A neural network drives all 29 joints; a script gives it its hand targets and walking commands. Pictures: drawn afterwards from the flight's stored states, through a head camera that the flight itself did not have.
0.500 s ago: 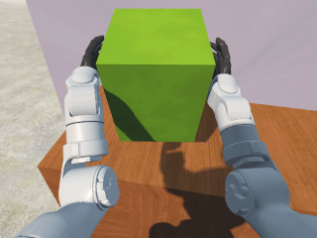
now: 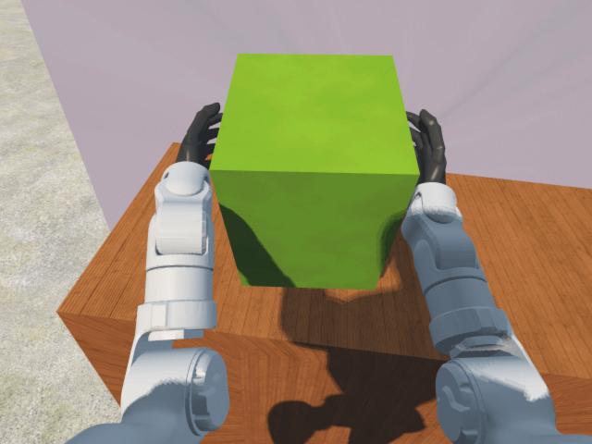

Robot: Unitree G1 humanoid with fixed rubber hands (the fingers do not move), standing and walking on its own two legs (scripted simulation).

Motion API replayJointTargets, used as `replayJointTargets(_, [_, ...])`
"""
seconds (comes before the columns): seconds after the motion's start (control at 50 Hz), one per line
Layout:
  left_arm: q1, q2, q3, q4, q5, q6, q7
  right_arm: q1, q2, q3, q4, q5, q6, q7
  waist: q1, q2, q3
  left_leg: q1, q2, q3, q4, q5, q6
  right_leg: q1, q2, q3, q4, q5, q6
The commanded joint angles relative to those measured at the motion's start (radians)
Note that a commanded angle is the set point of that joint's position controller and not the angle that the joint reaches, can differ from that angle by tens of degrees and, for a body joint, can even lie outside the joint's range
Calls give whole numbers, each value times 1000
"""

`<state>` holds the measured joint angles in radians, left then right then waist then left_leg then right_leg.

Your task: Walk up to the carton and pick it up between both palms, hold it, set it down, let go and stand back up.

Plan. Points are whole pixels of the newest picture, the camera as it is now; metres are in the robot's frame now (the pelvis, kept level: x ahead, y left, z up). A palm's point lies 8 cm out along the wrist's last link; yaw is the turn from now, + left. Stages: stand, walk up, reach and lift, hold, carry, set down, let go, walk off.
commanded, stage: set down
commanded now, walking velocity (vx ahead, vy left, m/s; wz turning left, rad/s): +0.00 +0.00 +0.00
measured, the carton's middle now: (311, 180) +0.40 -0.06 +0.18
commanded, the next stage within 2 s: none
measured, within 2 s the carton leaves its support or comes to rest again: neither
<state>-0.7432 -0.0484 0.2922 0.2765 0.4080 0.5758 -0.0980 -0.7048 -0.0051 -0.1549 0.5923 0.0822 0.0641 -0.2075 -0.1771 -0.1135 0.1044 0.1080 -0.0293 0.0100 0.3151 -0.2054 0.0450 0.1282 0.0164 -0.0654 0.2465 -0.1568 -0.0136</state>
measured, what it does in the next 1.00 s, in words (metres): stands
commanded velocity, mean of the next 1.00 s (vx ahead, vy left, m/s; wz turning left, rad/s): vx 0.00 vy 0.00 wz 0.00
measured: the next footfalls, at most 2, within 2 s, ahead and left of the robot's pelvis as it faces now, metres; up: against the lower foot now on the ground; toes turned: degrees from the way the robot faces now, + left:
none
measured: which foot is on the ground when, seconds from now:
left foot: down 0.00-1.00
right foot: down 0.00-1.00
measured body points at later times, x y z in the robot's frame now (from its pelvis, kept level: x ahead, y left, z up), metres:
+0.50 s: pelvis +0.01 +0.01 +0.00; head -0.03 +0.05 +0.45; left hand +0.43 +0.07 +0.19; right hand +0.35 -0.22 +0.19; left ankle +0.00 +0.09 -0.75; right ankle +0.01 -0.11 -0.75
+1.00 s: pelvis +0.02 +0.01 +0.00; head +0.00 +0.05 +0.45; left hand +0.45 +0.06 +0.16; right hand +0.36 -0.22 +0.17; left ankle +0.00 +0.09 -0.75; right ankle +0.01 -0.11 -0.75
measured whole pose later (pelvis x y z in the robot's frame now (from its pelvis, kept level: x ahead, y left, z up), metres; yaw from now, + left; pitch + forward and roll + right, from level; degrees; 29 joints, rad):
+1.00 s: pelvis +0.02 +0.01 +0.00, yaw -1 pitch -8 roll -1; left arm -0.79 0.01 0.29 0.60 0.37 0.41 -0.12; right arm -0.66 0.07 -0.27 0.65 0.00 0.01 -0.22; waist -0.23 -0.10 0.07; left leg 0.05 -0.03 0.03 0.29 -0.21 0.06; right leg 0.07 0.00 -0.08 0.22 -0.15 0.00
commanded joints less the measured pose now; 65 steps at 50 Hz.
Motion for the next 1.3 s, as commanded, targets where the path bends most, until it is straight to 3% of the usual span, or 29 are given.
replayJointTargets(0.0, [-582,-403,-326,-19,-95,-52,-138,-693,370,275,-201,-8,-81,127,0,81,-326,67,13,37,-44,244,-65,44,17,-88,1,280,63])
replayJointTargets(0.22, [-655,-455,-380,18,-135,-112,-134,-698,377,227,-185,-39,-116,135,-52,108,-387,148,33,17,-23,328,-110,-35,28,-114,-10,249,64])
replayJointTargets(0.52, [-645,-420,-295,132,-109,-150,-153,-679,429,261,-172,-38,-102,129,-19,78,-407,78,5,30,-37,282,-72,38,16,-83,17,402,84])
replayJointTargets(0.82, [-694,-429,-315,185,-132,-217,-156,-638,460,235,-142,-73,-113,118,-62,90,-441,88,5,22,-34,278,-81,5,16,-80,18,450,90])
replayJointTargets(1.28, [-714,-410,-266,314,-125,-278,-153,-628,461,174,-93,-115,-131,129,-72,106,-460,113,18,18,-22,343,-93,-47,27,-80,11,464,83])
